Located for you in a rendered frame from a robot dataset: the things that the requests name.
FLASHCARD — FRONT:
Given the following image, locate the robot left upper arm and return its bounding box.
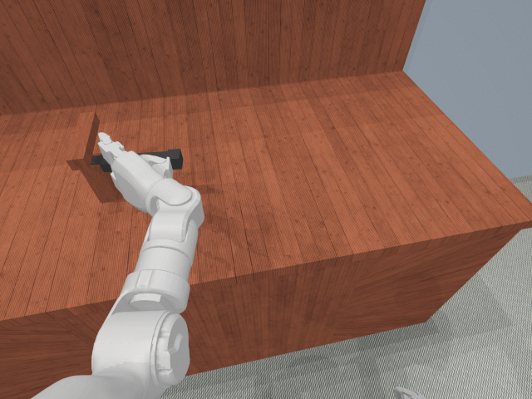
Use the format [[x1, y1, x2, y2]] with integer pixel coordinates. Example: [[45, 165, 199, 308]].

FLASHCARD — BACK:
[[31, 310, 190, 399]]

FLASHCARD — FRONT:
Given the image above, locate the robot left hand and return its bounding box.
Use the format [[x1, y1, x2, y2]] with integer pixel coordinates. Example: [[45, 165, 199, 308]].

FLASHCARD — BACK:
[[98, 132, 173, 213]]

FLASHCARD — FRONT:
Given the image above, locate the tap lever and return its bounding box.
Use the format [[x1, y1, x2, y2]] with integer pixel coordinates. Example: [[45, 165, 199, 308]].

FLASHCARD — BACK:
[[91, 149, 183, 172]]

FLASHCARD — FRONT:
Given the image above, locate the counter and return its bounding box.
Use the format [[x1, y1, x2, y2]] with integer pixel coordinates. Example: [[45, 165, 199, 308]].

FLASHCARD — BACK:
[[0, 0, 532, 399]]

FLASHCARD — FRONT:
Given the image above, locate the left robot forearm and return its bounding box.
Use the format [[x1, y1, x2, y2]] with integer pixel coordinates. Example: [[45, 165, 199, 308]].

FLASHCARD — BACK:
[[91, 178, 204, 371]]

